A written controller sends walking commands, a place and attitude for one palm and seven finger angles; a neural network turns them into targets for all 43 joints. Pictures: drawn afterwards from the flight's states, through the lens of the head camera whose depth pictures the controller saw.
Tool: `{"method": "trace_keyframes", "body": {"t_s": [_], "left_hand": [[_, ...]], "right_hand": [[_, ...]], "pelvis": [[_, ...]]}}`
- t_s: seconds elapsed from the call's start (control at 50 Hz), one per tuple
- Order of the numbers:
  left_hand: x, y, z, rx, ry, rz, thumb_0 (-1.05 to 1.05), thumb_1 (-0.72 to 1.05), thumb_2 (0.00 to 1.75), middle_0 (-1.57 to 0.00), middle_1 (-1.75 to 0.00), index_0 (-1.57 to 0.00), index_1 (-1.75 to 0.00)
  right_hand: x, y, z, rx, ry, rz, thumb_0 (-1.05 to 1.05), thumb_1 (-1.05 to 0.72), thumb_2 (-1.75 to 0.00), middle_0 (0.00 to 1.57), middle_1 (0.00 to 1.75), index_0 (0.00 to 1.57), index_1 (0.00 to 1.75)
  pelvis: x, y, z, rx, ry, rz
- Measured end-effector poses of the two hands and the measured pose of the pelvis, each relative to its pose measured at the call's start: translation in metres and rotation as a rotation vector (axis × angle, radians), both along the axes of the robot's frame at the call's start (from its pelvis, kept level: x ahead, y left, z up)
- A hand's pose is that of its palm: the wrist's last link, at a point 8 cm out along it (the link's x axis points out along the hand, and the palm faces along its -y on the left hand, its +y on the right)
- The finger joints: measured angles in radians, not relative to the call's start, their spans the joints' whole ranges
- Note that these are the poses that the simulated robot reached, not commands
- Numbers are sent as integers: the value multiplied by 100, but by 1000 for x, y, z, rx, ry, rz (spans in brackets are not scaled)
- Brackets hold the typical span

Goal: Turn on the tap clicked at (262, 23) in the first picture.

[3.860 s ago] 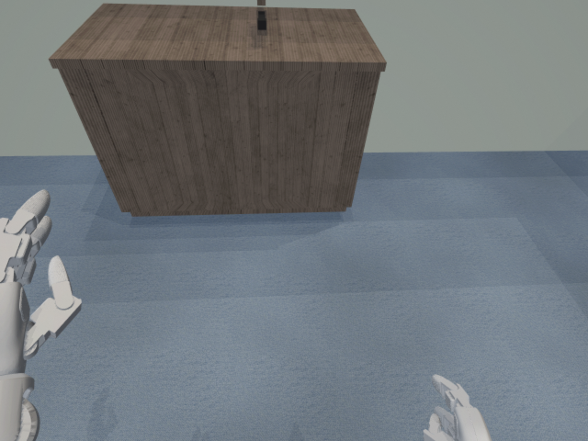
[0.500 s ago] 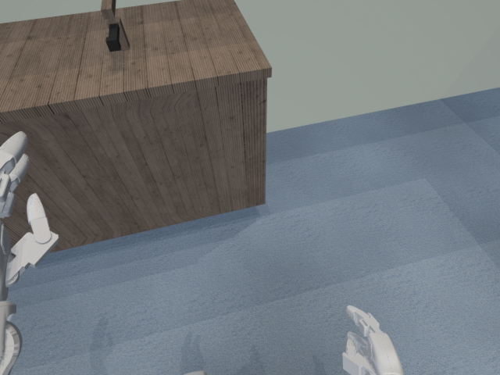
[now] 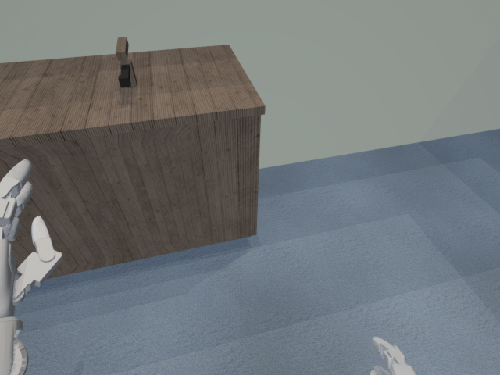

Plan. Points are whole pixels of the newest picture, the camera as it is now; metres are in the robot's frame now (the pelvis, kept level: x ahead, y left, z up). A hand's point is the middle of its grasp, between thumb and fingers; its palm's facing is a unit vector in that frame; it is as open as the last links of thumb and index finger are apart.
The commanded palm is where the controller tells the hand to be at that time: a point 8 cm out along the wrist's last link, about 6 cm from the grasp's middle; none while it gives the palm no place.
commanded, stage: take the last steps up to it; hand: left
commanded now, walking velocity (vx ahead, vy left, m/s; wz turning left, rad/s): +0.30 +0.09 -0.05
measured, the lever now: (124, 81) +0.87 +0.42 +0.08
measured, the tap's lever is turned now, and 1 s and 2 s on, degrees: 0 0 0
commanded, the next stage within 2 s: come to a stop and stand still in 1.98 s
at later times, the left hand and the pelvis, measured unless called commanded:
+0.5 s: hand (81, 205) +0.29 +0.25 +0.18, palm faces +0.40 -0.80 -0.45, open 7.4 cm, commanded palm +0.24 +0.29 +0.18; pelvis +0.08 +0.01 +0.00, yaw +0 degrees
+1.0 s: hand (110, 157) +0.40 +0.25 +0.17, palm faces +0.42 -0.77 -0.48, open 7.4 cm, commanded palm +0.34 +0.29 +0.18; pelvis +0.18 +0.01 -0.01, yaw +0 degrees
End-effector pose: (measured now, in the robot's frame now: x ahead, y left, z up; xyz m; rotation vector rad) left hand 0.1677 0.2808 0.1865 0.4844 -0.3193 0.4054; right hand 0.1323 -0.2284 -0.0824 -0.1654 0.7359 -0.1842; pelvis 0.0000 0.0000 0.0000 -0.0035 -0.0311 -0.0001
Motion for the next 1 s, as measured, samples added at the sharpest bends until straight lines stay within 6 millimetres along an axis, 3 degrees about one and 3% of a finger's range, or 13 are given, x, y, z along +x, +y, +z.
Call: {"method": "trace_keyframes", "body": {"t_s": [0.08, 0.18, 0.34, 0.42, 0.52, 0.62, 0.7, 0.78, 0.88, 1.0], "left_hand": [[7, -17, 8, 54, 5, -21, 1, 89, 90, -21, -30, -21, -30], [20, -31, 2, 77, 29, -17, 1, 88, 90, -21, -30, -21, -30], [43, -27, 2, 58, 113, -20, 1, 88, 90, -21, -30, -22, -30], [59, -17, 7, 71, 86, -40, 1, 88, 90, -21, -30, -22, -30], [85, 11, 4, 65, 10, -48, 1, 88, 90, -21, -30, -22, -30], [119, 34, -4, 29, -29, -47, 1, 88, 90, -21, -30, -22, -30], [137, 32, 6, 20, -31, -76, 2, 88, 90, -21, -30, -21, -30], [146, 20, 22, 63, -34, -119, 2, 88, 90, -21, -30, -21, -30], [164, 18, 25, 126, 24, -74, 1, 88, 90, -21, -30, -21, -30], [194, 9, -1, 89, 68, 7, 1, 88, 90, -21, -30, -21, -30]], "right_hand": [[11, 16, -13, 75, 3, 47, 1, -90, -90, 20, 30, 20, 30], [24, 9, -36, 99, 80, 92, 1, -90, -90, 20, 30, 20, 30], [42, -31, -14, -8, 144, 46, 2, -90, -90, 20, 30, 20, 30], [60, -39, -3, -74, 129, 25, 2, -91, -90, 20, 30, 20, 30], [92, -26, 4, -128, 70, -5, 2, -91, -90, 20, 30, 20, 30], [123, 14, 7, -69, 5, -19, 2, -91, -90, 20, 30, 20, 30], [139, 48, 9, 14, -14, 19, 1, -91, -90, 20, 30, 20, 30], [150, 67, 4, 69, 0, 49, 1, -90, -90, 20, 30, 20, 30], [163, 65, -12, 104, 47, 55, 1, -90, -90, 20, 30, 20, 30], [190, 27, -39, 73, 96, 59, 2, -90, -90, 21, 30, 20, 30]], "pelvis": [[6, -10, -3, 6, 4, -9], [13, -22, -11, 10, 4, 17], [38, -19, 7, 48, 35, 12], [55, -8, 7, 47, 36, 14], [84, 18, -5, 15, 28, 1], [102, 32, -8, 14, 13, -9], [116, 36, -1, -3, 27, -17], [133, 36, 4, -5, 37, -24], [158, 28, 3, 5, 38, -26], [182, 10, -13, 11, 16, -7]]}}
